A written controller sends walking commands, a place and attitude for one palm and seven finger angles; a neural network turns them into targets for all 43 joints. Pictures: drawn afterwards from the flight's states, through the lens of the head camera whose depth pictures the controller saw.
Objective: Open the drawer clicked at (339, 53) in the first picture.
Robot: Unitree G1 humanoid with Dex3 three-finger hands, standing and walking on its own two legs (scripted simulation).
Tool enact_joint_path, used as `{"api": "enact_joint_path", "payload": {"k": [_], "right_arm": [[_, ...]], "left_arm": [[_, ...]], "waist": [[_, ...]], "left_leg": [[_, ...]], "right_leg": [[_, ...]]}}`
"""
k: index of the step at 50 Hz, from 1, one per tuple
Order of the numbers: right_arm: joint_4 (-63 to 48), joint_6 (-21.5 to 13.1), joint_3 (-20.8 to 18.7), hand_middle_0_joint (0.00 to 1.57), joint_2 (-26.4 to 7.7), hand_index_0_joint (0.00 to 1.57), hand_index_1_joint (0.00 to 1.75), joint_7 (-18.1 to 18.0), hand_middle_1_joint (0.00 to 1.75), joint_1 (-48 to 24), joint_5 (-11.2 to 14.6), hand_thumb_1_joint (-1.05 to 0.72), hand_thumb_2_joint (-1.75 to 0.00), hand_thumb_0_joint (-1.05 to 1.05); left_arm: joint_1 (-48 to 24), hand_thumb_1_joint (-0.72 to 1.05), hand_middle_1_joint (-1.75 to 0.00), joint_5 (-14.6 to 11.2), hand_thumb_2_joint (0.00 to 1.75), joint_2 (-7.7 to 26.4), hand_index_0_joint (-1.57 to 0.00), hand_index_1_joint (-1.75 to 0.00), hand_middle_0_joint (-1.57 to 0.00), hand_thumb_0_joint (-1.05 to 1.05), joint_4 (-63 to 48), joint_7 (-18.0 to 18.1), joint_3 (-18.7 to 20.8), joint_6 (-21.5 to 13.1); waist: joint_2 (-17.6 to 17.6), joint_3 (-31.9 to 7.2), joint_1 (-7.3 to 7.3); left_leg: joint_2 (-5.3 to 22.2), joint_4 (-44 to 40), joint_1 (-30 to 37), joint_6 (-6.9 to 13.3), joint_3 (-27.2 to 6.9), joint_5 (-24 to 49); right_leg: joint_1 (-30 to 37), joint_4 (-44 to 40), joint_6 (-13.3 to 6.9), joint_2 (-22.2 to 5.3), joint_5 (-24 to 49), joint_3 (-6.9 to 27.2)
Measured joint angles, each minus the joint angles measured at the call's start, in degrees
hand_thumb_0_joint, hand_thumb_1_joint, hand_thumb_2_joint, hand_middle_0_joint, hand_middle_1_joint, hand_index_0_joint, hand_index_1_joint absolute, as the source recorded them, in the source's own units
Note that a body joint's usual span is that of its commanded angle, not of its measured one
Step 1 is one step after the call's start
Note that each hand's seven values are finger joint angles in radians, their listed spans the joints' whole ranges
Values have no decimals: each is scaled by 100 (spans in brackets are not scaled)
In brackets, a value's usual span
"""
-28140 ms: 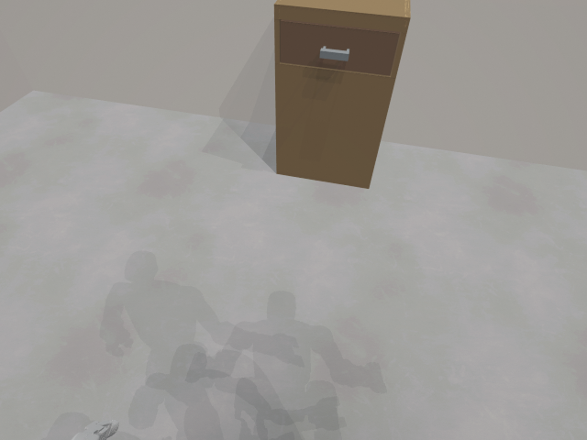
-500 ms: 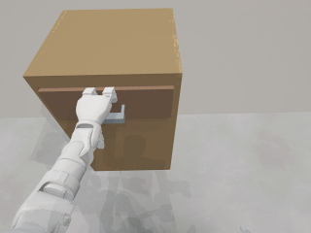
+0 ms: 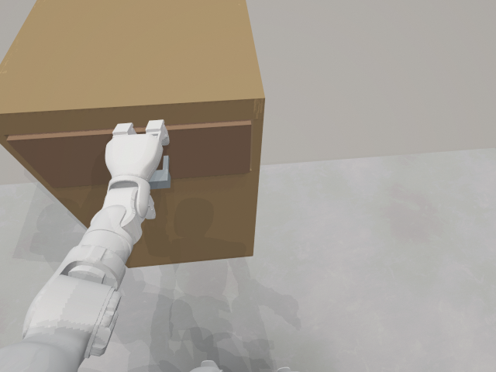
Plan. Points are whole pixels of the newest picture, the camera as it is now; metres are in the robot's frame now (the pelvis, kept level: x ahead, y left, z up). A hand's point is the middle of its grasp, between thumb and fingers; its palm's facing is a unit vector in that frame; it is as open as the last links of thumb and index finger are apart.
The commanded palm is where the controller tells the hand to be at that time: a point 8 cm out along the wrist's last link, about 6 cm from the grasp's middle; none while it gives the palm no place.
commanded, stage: move the hooked fingers above the handle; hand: left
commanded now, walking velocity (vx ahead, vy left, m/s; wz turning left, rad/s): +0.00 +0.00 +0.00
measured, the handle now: (142, 171) +0.51 +0.20 -0.04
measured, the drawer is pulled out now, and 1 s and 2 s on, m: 0.01 0.00 0.00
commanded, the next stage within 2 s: none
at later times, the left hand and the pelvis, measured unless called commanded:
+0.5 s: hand (147, 181) +0.44 +0.17 +0.01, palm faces -0.01 -0.07 -1.00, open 13.8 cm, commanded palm +0.44 +0.19 +0.08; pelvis +0.00 +0.00 +0.00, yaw +1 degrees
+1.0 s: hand (140, 177) +0.45 +0.18 +0.01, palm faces -0.01 -0.06 -1.00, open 13.8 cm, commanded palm +0.43 +0.20 +0.08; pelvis +0.00 +0.00 +0.00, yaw +0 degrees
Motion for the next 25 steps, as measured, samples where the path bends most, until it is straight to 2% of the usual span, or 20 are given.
{"api": "enact_joint_path", "payload": {"k": [4, 7, 10, 13, 18, 21, 25], "right_arm": [[-32, 85, 49, 20, 50, 20, 29, 31, 30, -53, 36, -91, -90, 1], [-79, 143, 114, 20, 119, 20, 29, 3, 30, -70, 91, -91, -90, 1], [-142, 151, 180, 20, 175, 20, 30, -53, 30, -50, 142, -91, -90, 1], [-206, 115, 196, 20, 182, 21, 30, -101, 30, -2, 172, -91, -90, 1], [-237, 38, 123, 20, 99, 21, 30, -132, 30, 11, 170, -91, -90, 1], [-222, -25, 57, 20, 39, 21, 30, -127, 30, -57, 141, -91, -90, 1], [-177, -91, 31, 20, -6, 20, 30, -101, 30, -233, 68, -91, -90, 1]], "left_arm": [[-49, -49, -123, -30, 30, -58, -34, -123, -35, 0, 152, 64, 26, 393], [-43, -49, -122, -139, 30, -26, -34, -123, -34, 0, 254, -96, 112, 629], [2, -49, -121, -238, 30, 102, -34, -122, -33, 0, 298, -351, 137, 678], [93, -49, -121, -275, 30, 237, -33, -121, -33, 0, 211, -608, -20, 557], [294, -49, -120, -316, 30, 213, -32, -121, -32, 0, -110, -830, -322, 66], [354, -49, -120, -236, 30, 100, -32, -120, -32, 0, -260, -716, -396, -226], [259, -49, -120, -19, 30, -3, -32, -120, -32, 0, -317, -247, -238, -385]], "waist": [[50, 12, -17], [48, 19, -28], [16, 35, -25], [-14, 56, 12], [-55, 102, 117], [-66, 98, 141], [-55, 73, 98]], "left_leg": [[26, -68, 70, -1, 48, 21], [46, -232, 248, -9, 79, 79], [60, -412, 455, -23, 79, 145], [58, -522, 595, -38, 32, 192], [18, -498, 624, -44, -74, 200], [-14, -350, 465, -40, -115, 160], [-34, -77, 141, -28, -109, 75]], "right_leg": [[42, -44, 3, 19, 33, 54], [199, -190, -3, 34, 103, 100], [399, -369, -17, 43, 178, 117], [561, -508, -35, 42, 227, 81], [645, -537, -46, 13, 217, -28], [503, -389, -42, -13, 152, -85], [173, -89, -31, -27, 42, -109]]}}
